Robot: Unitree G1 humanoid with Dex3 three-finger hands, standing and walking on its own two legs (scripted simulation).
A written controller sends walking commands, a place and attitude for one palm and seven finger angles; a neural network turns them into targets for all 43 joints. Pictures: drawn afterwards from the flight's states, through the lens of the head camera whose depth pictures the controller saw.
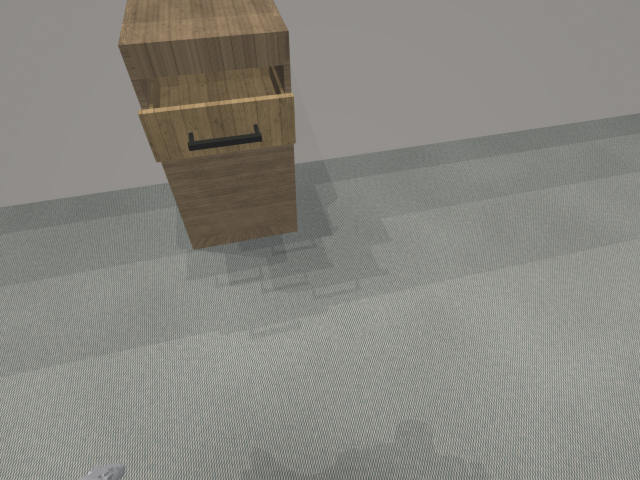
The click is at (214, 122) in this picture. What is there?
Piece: drawer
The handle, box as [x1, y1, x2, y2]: [188, 124, 261, 150]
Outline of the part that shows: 261,136 258,132 256,124 254,125 255,132 252,134 199,141 193,140 191,132 189,133 188,147 189,150 260,141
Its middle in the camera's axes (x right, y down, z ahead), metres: -0.25 -0.27 +1.01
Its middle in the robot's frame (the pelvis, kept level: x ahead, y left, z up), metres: +0.92 +0.30 -0.12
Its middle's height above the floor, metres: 0.65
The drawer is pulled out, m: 0.17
